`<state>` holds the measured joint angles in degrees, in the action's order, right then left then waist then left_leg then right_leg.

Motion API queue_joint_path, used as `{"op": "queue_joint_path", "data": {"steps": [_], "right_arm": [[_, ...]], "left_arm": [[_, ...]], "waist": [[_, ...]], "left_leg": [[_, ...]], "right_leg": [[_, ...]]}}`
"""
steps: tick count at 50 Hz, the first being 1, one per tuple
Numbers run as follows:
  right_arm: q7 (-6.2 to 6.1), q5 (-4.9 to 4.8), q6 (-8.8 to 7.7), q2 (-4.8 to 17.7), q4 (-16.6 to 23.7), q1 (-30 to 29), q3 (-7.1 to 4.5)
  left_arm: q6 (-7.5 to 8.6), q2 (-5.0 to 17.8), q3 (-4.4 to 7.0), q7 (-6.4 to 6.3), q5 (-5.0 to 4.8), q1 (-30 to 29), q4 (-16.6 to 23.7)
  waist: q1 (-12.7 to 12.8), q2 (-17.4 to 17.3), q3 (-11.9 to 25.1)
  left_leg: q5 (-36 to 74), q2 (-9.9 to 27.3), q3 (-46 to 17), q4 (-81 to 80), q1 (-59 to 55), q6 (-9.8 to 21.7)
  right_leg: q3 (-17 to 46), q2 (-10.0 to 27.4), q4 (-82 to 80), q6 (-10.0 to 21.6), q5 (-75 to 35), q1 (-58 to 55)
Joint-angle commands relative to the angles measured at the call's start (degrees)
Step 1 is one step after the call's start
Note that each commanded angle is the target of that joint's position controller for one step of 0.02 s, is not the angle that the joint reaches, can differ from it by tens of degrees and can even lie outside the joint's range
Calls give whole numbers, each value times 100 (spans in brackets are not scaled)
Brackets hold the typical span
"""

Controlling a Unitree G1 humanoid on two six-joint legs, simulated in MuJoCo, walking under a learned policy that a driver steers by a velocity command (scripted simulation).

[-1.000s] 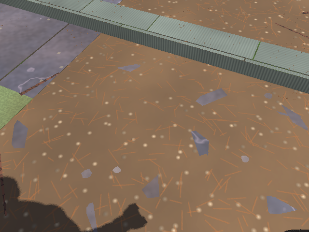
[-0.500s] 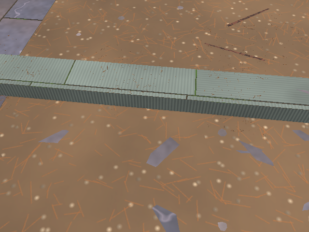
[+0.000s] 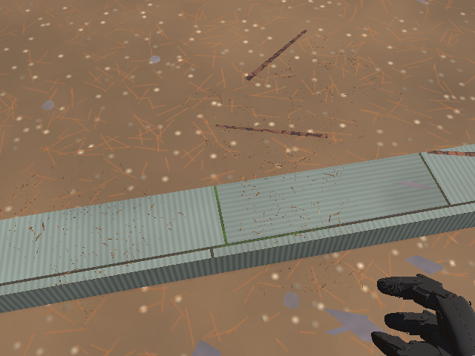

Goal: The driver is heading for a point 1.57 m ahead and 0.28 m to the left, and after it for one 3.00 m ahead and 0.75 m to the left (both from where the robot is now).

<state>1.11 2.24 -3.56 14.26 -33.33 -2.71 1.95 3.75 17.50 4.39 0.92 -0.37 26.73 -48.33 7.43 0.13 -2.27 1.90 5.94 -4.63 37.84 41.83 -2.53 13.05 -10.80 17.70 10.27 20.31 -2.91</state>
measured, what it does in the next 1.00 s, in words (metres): walks ahead: left foot, then right foot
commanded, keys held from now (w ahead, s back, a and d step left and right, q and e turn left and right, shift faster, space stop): e+shift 0.24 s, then q+shift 0.76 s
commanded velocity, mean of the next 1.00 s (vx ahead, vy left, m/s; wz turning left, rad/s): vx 0.22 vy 0.00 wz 0.07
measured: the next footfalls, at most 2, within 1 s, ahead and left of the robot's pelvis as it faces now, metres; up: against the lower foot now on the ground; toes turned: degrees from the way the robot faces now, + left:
left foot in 0.08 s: +0.31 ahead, +0.16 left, +0.00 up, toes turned -8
right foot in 0.48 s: +0.37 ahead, -0.11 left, +0.00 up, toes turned -15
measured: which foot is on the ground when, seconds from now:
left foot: up 0.00-0.06, down 0.08-0.48, up 0.50-0.84, down 0.86-1.00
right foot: down 0.00-0.08, up 0.10-0.46, down 0.48-0.86, up 0.88-1.00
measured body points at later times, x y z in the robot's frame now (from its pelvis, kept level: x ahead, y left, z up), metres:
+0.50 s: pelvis +0.27 +0.02 +0.00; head +0.30 +0.00 +0.45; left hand +0.56 +0.15 -0.07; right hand +0.17 -0.23 -0.14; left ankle +0.27 +0.17 -0.73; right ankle +0.33 -0.09 -0.73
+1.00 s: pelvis +0.28 +0.05 +0.00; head +0.31 +0.09 +0.45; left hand +0.38 +0.34 -0.12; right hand +0.43 -0.23 -0.08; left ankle +0.28 +0.13 -0.73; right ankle +0.32 -0.10 -0.66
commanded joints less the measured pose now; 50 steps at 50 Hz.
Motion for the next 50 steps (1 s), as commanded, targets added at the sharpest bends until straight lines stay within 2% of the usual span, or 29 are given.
{"op": "queue_joint_path", "data": {"steps": [1, 2, 3, 4, 5, 6, 7, 8, 9, 11, 13, 15, 18, 23, 24, 25, 26, 27, 30, 33, 36, 41, 42, 43, 44, 45, 46, 47, 50], "right_arm": [[-70, -10, -118, 583, 395, -144, -169], [-149, -5, -156, 822, 267, 337, -264], [-226, -40, -225, 1062, 67, 1199, -367], [-294, 29, -297, 1385, -219, 2332, -488], [-332, 185, -326, 1638, -391, 3097, -539], [-213, 194, -255, 1899, -313, 2864, -666], [-223, 61, -160, 1274, -70, 2226, -618], [-228, 36, -137, 694, -112, 1900, -431], [-219, 68, -99, 514, -224, 1803, -369], [-246, -66, -93, 615, -448, 1946, -390], [-194, -131, -162, 707, -575, 1972, -434], [-157, -111, -227, 889, -685, 1894, -494], [-40, -133, -216, 913, -738, 1542, -500], [69, -278, -37, 1074, -1076, 2012, -561], [61, -240, 4, 984, -1089, 2326, -557], [33, -229, 45, 584, -931, 2791, -468], [-73, -312, 233, 522, -1004, 3129, -449], [-104, -216, 366, 872, -1023, 2941, -558], [-104, -131, 574, 819, -995, 2662, -679], [-77, -141, 714, 628, -912, 2571, -697], [59, -155, 788, 432, -654, 2121, -641], [172, -189, 759, 551, -428, 2012, -683], [157, -172, 714, 648, -514, 2225, -719], [87, -84, 643, 1052, -533, 2370, -807], [24, -60, 616, 2020, -336, 2322, -1016], [-48, -16, 651, 1912, -374, 2568, -1068], [-98, -50, 678, 1700, -354, 2245, -996], [-119, -91, 724, 1519, -250, 1734, -952], [-108, -218, 715, 1218, -86, 1404, -874]], "left_arm": [[46, 1087, 301, -65, -13, -174, 323], [42, 1207, 332, -83, 9, -217, 329], [59, 1347, 364, -77, -5, -515, 397], [99, 1063, 299, -65, -61, -818, 533], [83, 96, 68, -128, -57, -634, 704], [-24, 367, 39, -251, -323, 272, 989], [-147, 826, 113, -272, -22, -104, 733], [-223, 884, 156, -187, 70, -708, 795], [-294, 793, 157, -93, 127, -894, 838], [-517, 510, 106, 109, 232, -1031, 971], [-599, 287, 16, 175, 275, -1205, 1154], [-590, 163, -71, 217, 293, -1350, 1317], [-514, 81, -211, 224, 216, -1380, 1253], [-288, 251, -281, 50, 330, -1556, 1053], [-186, 530, -239, -11, 385, -1464, 1057], [-149, 884, -193, -70, 437, -1247, 1171], [-259, 1055, -76, -160, 176, -1235, 1189], [-343, 916, -81, -211, 42, -1259, 1214], [-418, 367, -240, -369, 95, -2081, 1275], [-376, 222, -236, -417, 164, -2162, 1279], [-334, 254, -176, -384, 210, -2132, 1216], [-385, 613, 17, -281, 202, -1974, 1110], [-422, 600, 45, -254, 194, -1817, 1045], [-493, 440, 33, -200, 201, -1550, 996], [-577, 156, -70, -232, 166, -1870, 1480], [-628, 297, -76, -274, 266, -2393, 1556], [-626, 272, -76, -254, 193, -2223, 1487], [-560, 337, -56, -229, 136, -2022, 1352], [-484, 471, -6, -176, 282, -1703, 1145]], "waist": [[-305, 182, 117], [-502, 260, 461], [-1024, 348, 835], [-1545, 302, 1381], [-1471, -959, 1987], [-946, -2082, 3451], [-1008, -855, 3093], [-1051, -623, 2084], [-942, -442, 1497], [-810, -781, 833], [-696, -738, 638], [-542, -752, 618], [-386, -847, 676], [-488, -493, 551], [-547, -53, 696], [-698, 988, 1284], [-586, 1567, 1828], [-512, 1120, 1584], [-990, 874, 578], [-1037, 757, 647], [-930, 903, 594], [-929, 833, 743], [-1008, 446, 719], [-1059, -854, 324], [-1017, -2251, -124], [-1316, -1298, -35], [-1036, -1032, -50], [-791, -833, -103], [-720, -673, 493]], "left_leg": [[215, -750, 457, -943, -2046, 151], [51, -949, 411, -1039, -2712, 193], [351, -810, 239, -1298, -3630, 249], [555, -220, -81, -1158, -4946, 359], [2976, 1589, -1234, -442, -6398, 479], [3424, 2892, -3484, -491, -7437, 1443], [2290, 2214, -2769, -856, -6514, 1308], [2037, 1709, -1725, -1054, -5608, 1118], [1975, 1440, -1184, -1238, -5004, 1020], [2249, 1268, -485, -1571, -4007, 1028], [2590, 1284, -228, -1850, -3446, 1201], [2918, 1303, 22, -2021, -3086, 1314], [2592, 749, 773, -2102, -2393, 1038], [1418, 277, 418, -1343, -2677, 714], [560, -9, 460, -804, -2495, 509], [-2345, -410, 706, 228, -1822, 284], [-4009, -819, 706, 1477, -1628, 313], [-3969, -738, 497, 2331, -1384, 327], [-3112, -445, 463, 2664, -1336, 134], [-2783, -427, 615, 2686, -1590, 10], [-2547, -276, 671, 1634, -1875, 126], [-2234, -487, 1085, -3, -2870, 430], [-1954, -588, 908, -614, -3320, 553], [-1715, 110, -440, -1834, -3455, 772], [-124, 1552, -3020, -2297, -3267, 1534], [0, 1502, -2767, -2290, -3099, 1871], [-485, 1130, -2217, -2172, -2951, 1793], [-832, 686, -1730, -2138, -2840, 1550], [364, 233, -1359, -1756, -3230, 1396]], "right_leg": [[893, 944, 385, -3, -4925, 979], [969, 885, 1100, -231, -5638, 835], [989, 756, 2200, -436, -5580, 1001], [825, 543, 3531, -591, -4558, 1643], [-16, 54, 5391, -622, 1240, 2936], [-452, -12, 6928, -771, 1875, 4020], [-575, 638, 6593, -732, 861, 4031], [-759, 750, 6204, -835, 406, 4107], [-828, 925, 6023, -937, 272, 4181], [-898, 1154, 5716, -1056, 286, 4004], [-943, 1176, 5253, -1078, 235, 3845], [-855, 1139, 4524, -1009, -137, 3591], [-1084, 947, 2869, -890, -1141, 2350], [-1295, 914, 906, -783, -2073, 1191], [-901, 1490, 718, -716, -3471, 667], [250, 3104, 1091, -369, -6042, -296], [595, 3604, 940, 397, -5986, -150], [407, 3430, 671, 527, -5129, 201], [-561, 2813, 66, 148, -3374, 1318], [-1053, 2794, -5, 191, -2961, 1594], [-1404, 2839, 41, 83, -2190, 1676], [-1803, 3069, 707, -323, -1564, 1801], [-2047, 2899, 1260, -656, -916, 2139], [-2506, 2351, 2552, -1127, 238, 2914], [-2282, 1200, 3552, -1559, 1847, 4481], [-1308, 1268, 4390, -1456, 1705, 4382], [-1071, 1325, 4486, -1382, 1085, 4307], [-1006, 1388, 4356, -1327, 394, 4151], [-1077, 1191, 4562, -1319, -169, 3843]]}}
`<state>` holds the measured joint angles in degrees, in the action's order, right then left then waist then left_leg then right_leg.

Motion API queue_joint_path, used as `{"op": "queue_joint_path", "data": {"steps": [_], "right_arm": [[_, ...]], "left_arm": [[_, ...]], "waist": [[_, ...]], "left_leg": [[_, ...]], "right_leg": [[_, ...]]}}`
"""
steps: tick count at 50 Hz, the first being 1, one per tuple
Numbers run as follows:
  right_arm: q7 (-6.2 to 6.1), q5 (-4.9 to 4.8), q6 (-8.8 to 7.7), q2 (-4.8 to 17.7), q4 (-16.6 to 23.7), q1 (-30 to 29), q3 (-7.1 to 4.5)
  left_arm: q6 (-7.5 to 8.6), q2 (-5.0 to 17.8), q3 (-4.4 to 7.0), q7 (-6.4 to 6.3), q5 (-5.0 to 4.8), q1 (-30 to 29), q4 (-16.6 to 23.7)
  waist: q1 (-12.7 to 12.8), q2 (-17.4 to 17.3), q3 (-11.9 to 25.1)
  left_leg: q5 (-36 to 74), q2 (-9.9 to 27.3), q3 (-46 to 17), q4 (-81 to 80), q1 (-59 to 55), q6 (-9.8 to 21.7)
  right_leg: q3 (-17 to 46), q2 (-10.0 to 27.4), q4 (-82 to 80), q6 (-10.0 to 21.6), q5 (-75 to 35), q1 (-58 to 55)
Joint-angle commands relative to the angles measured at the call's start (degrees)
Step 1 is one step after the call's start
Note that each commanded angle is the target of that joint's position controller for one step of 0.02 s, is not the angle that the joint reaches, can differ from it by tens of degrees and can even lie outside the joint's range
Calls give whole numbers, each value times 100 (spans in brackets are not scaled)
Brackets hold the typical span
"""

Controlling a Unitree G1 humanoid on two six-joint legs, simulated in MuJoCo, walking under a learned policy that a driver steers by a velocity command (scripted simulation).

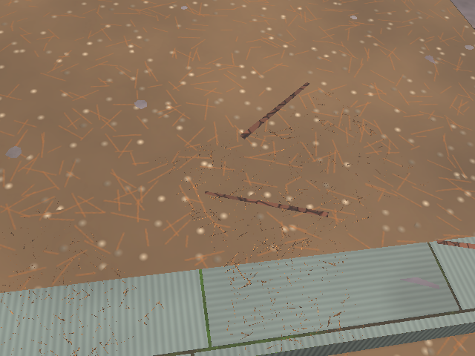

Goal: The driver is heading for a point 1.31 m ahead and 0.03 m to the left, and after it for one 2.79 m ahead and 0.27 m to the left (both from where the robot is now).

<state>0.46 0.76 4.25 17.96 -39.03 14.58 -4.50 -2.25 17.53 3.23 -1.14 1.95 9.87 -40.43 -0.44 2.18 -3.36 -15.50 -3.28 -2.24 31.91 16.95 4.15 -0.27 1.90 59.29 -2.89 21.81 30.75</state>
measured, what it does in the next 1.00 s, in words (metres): steps on the spot: right foot, then left foot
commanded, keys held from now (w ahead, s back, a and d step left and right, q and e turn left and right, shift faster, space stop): q+shift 0.32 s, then shift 0.22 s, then e+shift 0.30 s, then w+e+shift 0.16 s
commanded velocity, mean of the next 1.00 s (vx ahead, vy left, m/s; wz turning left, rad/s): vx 0.05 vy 0.00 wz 0.26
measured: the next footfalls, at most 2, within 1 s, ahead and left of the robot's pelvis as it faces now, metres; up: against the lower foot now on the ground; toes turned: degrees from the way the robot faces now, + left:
right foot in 0.34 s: +0.11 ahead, -0.10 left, +0.00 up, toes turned +27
left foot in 0.70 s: -0.02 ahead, +0.08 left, +0.00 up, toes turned +19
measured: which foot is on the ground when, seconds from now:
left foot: down 0.00-0.34, up 0.36-0.68, down 0.70-1.00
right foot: up 0.00-0.32, down 0.34-0.72, up 0.74-1.00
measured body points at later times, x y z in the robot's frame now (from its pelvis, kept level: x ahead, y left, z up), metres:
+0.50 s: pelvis +0.02 -0.03 +0.01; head +0.07 -0.05 +0.45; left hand +0.04 +0.28 -0.07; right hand +0.26 -0.25 -0.11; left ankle -0.06 +0.07 -0.66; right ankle +0.08 -0.12 -0.74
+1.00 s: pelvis +0.02 -0.03 +0.01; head +0.04 -0.03 +0.46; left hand +0.07 +0.27 -0.11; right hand +0.18 -0.28 -0.10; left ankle -0.06 +0.07 -0.73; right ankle +0.04 -0.14 -0.68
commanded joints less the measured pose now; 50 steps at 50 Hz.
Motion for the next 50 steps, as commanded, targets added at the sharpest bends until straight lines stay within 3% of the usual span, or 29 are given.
{"op": "queue_joint_path", "data": {"steps": [1, 4, 9, 14, 16, 17, 18, 19, 20, 21, 22, 25, 27, 29, 30, 32, 33, 34, 35, 36, 37, 38, 39, 40, 42, 44, 46, 50], "right_arm": [[-33, -82, -83, 864, 455, -196, -240], [-51, -51, -86, 978, 408, 95, -302], [-18, 9, -83, 1149, 444, 148, -371], [52, 27, -105, 1187, 482, -186, -403], [60, -23, -121, 1112, 516, -481, -379], [40, -72, -150, 930, 527, -528, -315], [15, -77, -186, 424, 490, -12, -184], [-33, 65, -189, 756, 473, 77, -252], [-21, 172, -175, 1072, 413, -29, -327], [28, 148, -161, 1021, 304, -3, -321], [75, 105, -127, 902, 197, 68, -288], [161, -3, -64, 705, 100, 27, -182], [133, -21, -48, 599, 127, -222, -112], [74, -26, -30, 325, 76, -351, 28], [40, -25, -15, 180, 18, -348, 116], [-96, -37, -29, 279, -59, -372, 121], [-163, -27, -69, 325, -139, -189, 111], [-211, -4, -137, 400, -228, 39, 99], [-250, 34, -224, 658, -260, 142, 49], [-305, 137, -285, 990, -225, 260, 1], [-297, 59, -227, 1431, -221, -130, -119], [-273, 68, -254, 945, -131, -224, -25], [-272, 42, -271, 587, -66, -478, 91], [-288, 65, -254, 406, 12, -760, 153], [-350, 85, -280, 404, 11, -818, 168], [-300, 129, -329, 555, -79, -297, 97], [-265, 141, -431, 734, -151, -96, 19], [-202, 206, -682, 873, -246, 36, -77]], "left_arm": [[110, 421, 90, 42, 24, -29, 364], [84, 347, 28, 22, -41, -242, 467], [125, 466, 3, -10, -72, -416, 550], [187, 576, 0, -71, -158, -235, 535], [227, 597, 14, -146, -171, 89, 465], [263, 744, 55, -203, -132, 308, 403], [252, 1149, 121, -255, -72, 149, 499], [197, 1391, 151, -202, -19, -238, 643], [167, 1072, 110, -150, -13, -87, 574], [161, 740, 24, -102, -73, -235, 574], [159, 630, -1, -72, -84, -366, 580], [192, 636, 16, -88, -79, -159, 459], [211, 680, 49, -77, -93, 126, 324], [241, 540, -14, -38, -98, 229, 171], [239, 469, -55, 5, -87, 122, 121], [141, 793, 75, 97, -59, 304, -41], [102, 954, 146, 139, -95, 360, -90], [98, 1008, 181, 164, -151, 329, -85], [129, 935, 188, 164, -199, 382, -54], [178, 572, 110, 182, -247, 331, 89], [166, 362, 67, 146, -272, 174, 276], [90, 750, 185, 107, -155, 136, 137], [19, 750, 254, 120, -147, 362, -17], [-55, 704, 277, 146, -144, 586, -153], [-153, 560, 256, 265, -124, 591, -158], [-186, 570, 232, 414, -104, 113, 34], [-205, 618, 243, 565, -60, -338, 250], [-141, 456, 203, 700, -65, -690, 441]], "waist": [[25, -751, 676], [-163, -795, 615], [-272, -893, 591], [-106, -1006, 632], [167, -993, 587], [270, -706, 659], [-56, 490, 891], [-80, 919, 663], [-71, 566, 628], [-139, 351, 503], [-171, 309, 400], [-46, 568, 472], [120, 632, 499], [177, 716, 573], [120, 859, 583], [182, 1176, 362], [54, 1075, 343], [-81, 899, 448], [-77, 583, 672], [-116, -338, 865], [-78, -1786, 457], [-168, -1225, 328], [43, -900, 238], [190, -817, 143], [183, -1128, 90], [-228, -1297, 227], [-400, -1291, 48], [-375, -939, -133]], "left_leg": [[2235, 1144, -1666, -1104, -896, 734], [1948, 1112, -2081, -1031, -1236, 783], [1689, 1059, -2854, -966, -1163, 854], [2079, 790, -3373, -832, -661, 584], [1561, 493, -3393, -738, -146, 241], [840, 211, -3049, -421, 267, -45], [-1166, -427, -2016, 716, 799, -365], [-1825, -1041, -900, 1827, 1410, -502], [-1612, -537, -824, 2672, 1243, -564], [-1312, -441, -817, 3013, 1137, -563], [-1051, -432, -753, 3323, 1039, -597], [-911, -441, -492, 3357, 1137, -727], [-1018, -393, -468, 2857, 1191, -753], [-1221, -293, -523, 1701, 599, -694], [-1306, -127, -264, 926, 130, -651], [-1047, -237, 219, -72, -252, -592], [-507, -300, 283, -699, -474, -532], [247, -220, 206, -1347, -939, -447], [584, 213, -191, -1524, -1626, -302], [726, 1377, -1118, -1675, -2276, -15], [1934, 2340, -1749, -1634, -1434, 697], [2779, 2517, -1567, -1527, -1205, 1052], [3064, 2279, -1100, -1456, -1059, 993], [3137, 1971, -618, -1390, -959, 801], [3167, 1669, -100, -1326, -1214, 614], [-24, 1794, -362, -1961, -1691, 603], [-1581, 2063, -721, -2411, -1982, 589], [-1761, 2303, -375, -2611, -2062, 427]], "right_leg": [[291, -100, 302, -18, -323, 501], [401, -195, -337, -41, -282, 679], [623, -444, -1193, 70, -78, 314], [693, -714, -2156, 228, -64, -826], [682, -705, -3304, 282, -473, -1801], [917, -256, -4079, 385, -806, -2490], [2202, 1178, -4605, 762, -473, -3111], [3377, 1914, -4786, 1375, -789, -2549], [3040, 1939, -4523, 1660, -1548, -2281], [2411, 1589, -4347, 1603, -2016, -2081], [1808, 1204, -4242, 1471, -2353, -1957], [1158, 852, -4022, 1387, -3284, -2346], [1159, 923, -3934, 1449, -3423, -2707], [1204, 866, -3935, 1410, -3167, -2616], [1198, 763, -4016, 1343, -2862, -2475], [1486, 604, -3824, 1313, -3275, -2377], [1597, 562, -3593, 1237, -3695, -2334], [1687, 543, -3400, 1076, -3846, -2124], [1724, 468, -3261, 826, -3257, -1622], [1362, 100, -2511, 550, -1821, -829], [206, -706, -1709, 384, 609, -273], [199, -425, -368, 329, 1204, -293], [226, -386, 153, 338, 1058, -287], [190, -317, 468, 276, 796, -313], [57, -235, 360, 144, 431, -98], [-94, -50, 13, 129, 80, 299], [-111, 36, -316, 142, -1, 711], [-159, 168, -890, 345, -134, 777]]}}
Keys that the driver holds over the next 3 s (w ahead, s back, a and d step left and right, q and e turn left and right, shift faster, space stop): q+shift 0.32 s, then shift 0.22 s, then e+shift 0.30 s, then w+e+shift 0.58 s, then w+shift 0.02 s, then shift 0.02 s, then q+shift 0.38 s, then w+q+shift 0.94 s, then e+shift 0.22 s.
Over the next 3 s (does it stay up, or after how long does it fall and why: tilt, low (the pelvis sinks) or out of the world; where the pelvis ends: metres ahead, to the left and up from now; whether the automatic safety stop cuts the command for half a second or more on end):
stays up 1.31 -0.03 0.08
